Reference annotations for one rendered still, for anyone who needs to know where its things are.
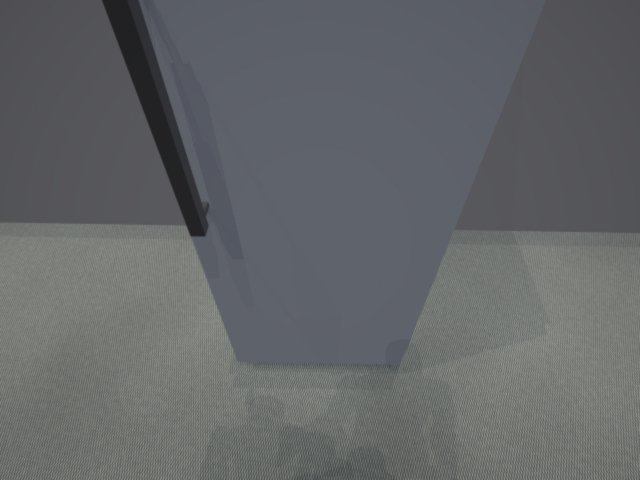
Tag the fridge door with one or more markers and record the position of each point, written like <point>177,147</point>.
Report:
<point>336,142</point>

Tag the handle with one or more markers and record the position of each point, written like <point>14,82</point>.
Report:
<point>132,35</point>

